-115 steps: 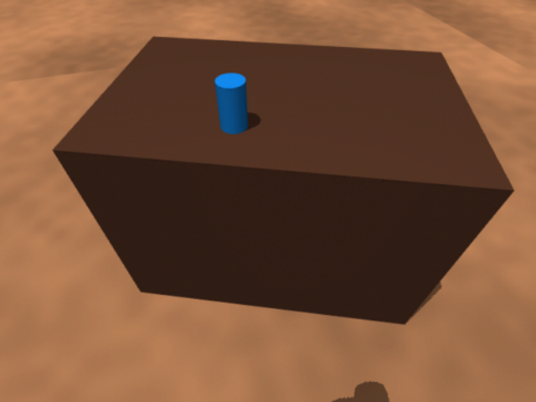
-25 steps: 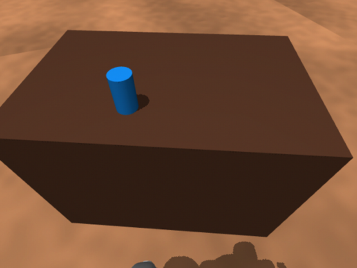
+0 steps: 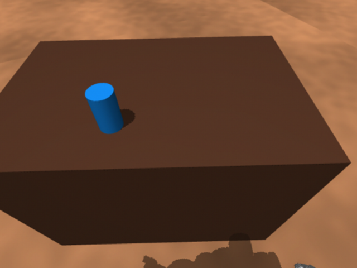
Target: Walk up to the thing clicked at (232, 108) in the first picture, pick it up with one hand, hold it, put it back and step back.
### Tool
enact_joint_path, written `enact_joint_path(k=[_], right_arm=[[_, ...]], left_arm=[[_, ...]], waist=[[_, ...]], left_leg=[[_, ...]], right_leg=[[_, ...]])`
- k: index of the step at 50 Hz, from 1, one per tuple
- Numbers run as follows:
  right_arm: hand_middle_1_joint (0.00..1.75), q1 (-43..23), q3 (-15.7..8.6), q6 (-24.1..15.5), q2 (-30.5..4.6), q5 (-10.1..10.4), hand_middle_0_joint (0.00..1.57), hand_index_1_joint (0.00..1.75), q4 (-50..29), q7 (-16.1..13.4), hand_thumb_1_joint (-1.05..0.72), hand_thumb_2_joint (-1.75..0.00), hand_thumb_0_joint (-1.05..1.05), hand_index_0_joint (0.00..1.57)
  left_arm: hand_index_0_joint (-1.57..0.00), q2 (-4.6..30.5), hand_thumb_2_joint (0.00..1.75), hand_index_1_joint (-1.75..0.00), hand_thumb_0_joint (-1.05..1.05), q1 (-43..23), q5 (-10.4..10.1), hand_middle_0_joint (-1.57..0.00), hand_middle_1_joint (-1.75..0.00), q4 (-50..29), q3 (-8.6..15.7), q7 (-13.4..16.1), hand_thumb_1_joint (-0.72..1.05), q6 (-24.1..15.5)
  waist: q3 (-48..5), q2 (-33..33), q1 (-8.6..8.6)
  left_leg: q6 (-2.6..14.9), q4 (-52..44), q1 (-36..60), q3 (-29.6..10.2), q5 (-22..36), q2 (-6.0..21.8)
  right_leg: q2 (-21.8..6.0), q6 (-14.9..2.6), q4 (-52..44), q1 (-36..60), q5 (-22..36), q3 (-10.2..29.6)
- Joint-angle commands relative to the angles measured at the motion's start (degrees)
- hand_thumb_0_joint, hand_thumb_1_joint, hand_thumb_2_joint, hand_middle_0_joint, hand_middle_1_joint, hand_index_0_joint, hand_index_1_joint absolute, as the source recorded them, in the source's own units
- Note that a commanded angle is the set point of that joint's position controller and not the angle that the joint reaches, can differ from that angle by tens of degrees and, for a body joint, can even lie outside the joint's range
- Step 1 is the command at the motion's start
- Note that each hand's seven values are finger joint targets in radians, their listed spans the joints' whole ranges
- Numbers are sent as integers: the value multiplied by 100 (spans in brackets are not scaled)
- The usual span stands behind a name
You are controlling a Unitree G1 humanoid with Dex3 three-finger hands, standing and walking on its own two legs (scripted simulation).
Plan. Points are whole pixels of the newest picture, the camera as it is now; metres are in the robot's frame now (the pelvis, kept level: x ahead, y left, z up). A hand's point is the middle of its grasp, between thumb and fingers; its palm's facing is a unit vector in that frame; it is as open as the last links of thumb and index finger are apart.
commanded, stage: walk up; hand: left
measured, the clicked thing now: (106, 109) +0.51 +0.22 +0.05
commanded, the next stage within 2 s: stand in 0.96 s
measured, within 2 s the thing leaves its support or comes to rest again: neither
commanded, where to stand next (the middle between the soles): +0.05 +0.00 m, yaw +1 degrees
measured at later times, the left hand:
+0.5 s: hand out of the picture +0.09 +0.25 -0.13, palm faces -0.03 -0.94 -0.33, open 7.4 cm
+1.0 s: hand out of the picture +0.06 +0.26 -0.14, palm faces -0.02 -0.94 -0.34, open 7.4 cm
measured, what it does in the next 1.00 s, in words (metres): stands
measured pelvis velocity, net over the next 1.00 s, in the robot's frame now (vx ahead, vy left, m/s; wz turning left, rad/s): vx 0.00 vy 0.01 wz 0.00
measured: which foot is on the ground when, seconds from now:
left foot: down 0.00-1.00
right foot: down 0.00-1.00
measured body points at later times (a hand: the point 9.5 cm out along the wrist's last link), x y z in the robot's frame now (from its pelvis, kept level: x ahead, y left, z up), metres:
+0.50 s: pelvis +0.00 +0.00 +0.02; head +0.00 +0.01 +0.47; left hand +0.09 +0.30 -0.11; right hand +0.09 -0.30 -0.11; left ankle +0.02 +0.13 -0.73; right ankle +0.00 -0.13 -0.73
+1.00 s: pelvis +0.00 +0.01 +0.02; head +0.01 +0.01 +0.47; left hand +0.06 +0.31 -0.12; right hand +0.09 -0.29 -0.11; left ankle +0.02 +0.13 -0.73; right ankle +0.00 -0.13 -0.73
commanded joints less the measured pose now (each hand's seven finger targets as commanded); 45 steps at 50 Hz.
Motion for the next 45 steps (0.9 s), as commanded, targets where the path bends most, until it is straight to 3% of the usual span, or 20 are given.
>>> enact_joint_path(k=[1, 5, 14, 35, 45], right_arm=[[30, -388, -260, -204, -1195, 11, 20, 30, -176, -106, -90, -90, 0, 20], [30, -467, -229, -207, -1191, 17, 20, 30, 66, -106, -90, -90, 0, 20], [30, -635, -172, -187, -1093, -11, 20, 30, 454, -96, -90, -90, 0, 20], [30, -710, -246, -180, -1138, -82, 20, 30, 592, -85, -90, -90, 0, 20], [30, -639, -245, -172, -1074, -35, 20, 30, 598, -90, -90, -90, 0, 20]], left_arm=[[-20, 1234, 90, -30, 0, -265, -106, -20, -30, -125, 288, 94, 90, -131], [-20, 1164, 90, -30, 0, -474, -116, -20, -30, 84, 255, 82, 90, -92], [-20, 1116, 90, -30, 0, -864, -68, -20, -30, 439, 234, 45, 90, -63], [-20, 1014, 90, -30, 0, -606, 10, -20, -30, 723, 244, 16, 90, -30], [-20, 1030, 90, -30, 0, -525, 5, -20, -30, 727, 235, 43, 90, -57]], waist=[[-753, -31, 3], [-864, 27, 8], [-677, -125, -50], [-522, 58, -58], [-686, -100, -83]], left_leg=[[359, -940, 571, -679, 1555, 534], [332, -1214, 803, -657, 1753, 589], [191, -1724, 964, -564, 1149, 515], [206, -2195, 845, -747, 127, 599], [200, -1925, 1078, -656, 960, 549]], right_leg=[[-540, -415, -777, 253, 1921, 529], [-535, -345, -1007, 511, 1909, 447], [-613, -283, -1787, 579, 1610, 518], [-524, -220, -2031, 365, 988, 377], [-574, -198, -2012, 420, 1429, 398]])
